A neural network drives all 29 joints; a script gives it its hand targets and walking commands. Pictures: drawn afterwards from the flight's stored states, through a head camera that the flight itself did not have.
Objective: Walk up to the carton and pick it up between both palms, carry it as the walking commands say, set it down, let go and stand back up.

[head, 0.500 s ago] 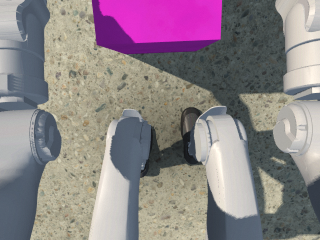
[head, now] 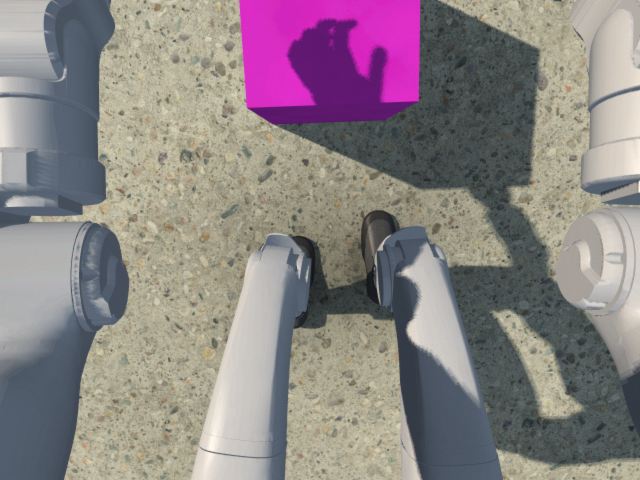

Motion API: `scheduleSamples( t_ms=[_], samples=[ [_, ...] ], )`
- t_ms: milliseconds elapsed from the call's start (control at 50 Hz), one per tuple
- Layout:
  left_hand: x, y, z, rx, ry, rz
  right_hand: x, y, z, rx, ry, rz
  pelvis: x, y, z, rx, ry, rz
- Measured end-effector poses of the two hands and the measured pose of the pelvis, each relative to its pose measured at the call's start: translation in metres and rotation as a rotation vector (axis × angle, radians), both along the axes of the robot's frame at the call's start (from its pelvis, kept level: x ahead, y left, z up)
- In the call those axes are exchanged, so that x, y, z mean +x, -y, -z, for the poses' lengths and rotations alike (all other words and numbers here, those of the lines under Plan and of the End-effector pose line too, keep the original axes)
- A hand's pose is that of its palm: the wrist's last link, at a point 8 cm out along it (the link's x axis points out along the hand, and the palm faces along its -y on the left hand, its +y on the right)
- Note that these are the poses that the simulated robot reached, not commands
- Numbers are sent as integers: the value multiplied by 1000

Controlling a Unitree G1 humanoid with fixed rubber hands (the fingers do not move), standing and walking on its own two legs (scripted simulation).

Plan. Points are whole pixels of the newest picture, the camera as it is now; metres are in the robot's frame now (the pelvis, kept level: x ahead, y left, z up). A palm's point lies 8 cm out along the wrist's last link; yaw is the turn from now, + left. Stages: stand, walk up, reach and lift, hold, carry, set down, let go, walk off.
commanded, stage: set down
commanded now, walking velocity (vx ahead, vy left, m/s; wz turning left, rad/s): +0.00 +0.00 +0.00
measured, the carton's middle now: (327, 28) +0.60 +0.01 -0.45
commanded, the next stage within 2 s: let go in 0.24 s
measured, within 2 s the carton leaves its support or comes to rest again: neither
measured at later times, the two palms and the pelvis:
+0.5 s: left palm out of the picture +0.55 +0.20 -0.02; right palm out of the picture +0.56 -0.22 -0.03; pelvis +0.05 -0.02 +0.09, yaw +1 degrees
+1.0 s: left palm out of the picture +0.38 +0.20 +0.08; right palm out of the picture +0.39 -0.24 +0.08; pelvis +0.11 -0.02 +0.16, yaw +0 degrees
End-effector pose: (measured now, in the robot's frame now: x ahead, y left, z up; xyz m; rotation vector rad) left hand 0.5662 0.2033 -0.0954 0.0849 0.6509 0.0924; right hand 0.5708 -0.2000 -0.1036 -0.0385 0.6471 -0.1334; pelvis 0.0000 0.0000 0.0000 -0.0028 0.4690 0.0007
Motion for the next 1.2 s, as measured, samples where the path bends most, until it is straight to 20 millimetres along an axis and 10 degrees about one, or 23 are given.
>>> scheduleSamples(
  t_ms=[520, 760, 980, 1200],
  samples=[
    [-17, 6, -74, 97, -77, 16, -16, 22, -73, -102, -74, -48, 49, 20, -93, 21, -83, -12],
    [-103, 6, -121, 77, -132, 24, -112, 45, -124, -88, -147, -66, 102, 28, -126, 43, -118, 16],
    [-175, 3, -168, 74, -114, 46, -168, 43, -179, -103, -103, -89, 108, 20, -156, 13, 71, 2],
    [-266, -21, -201, 104, -175, 44, -286, 30, -192, -57, -189, -73, 114, 11, -177, 4, 353, -2]
  ],
)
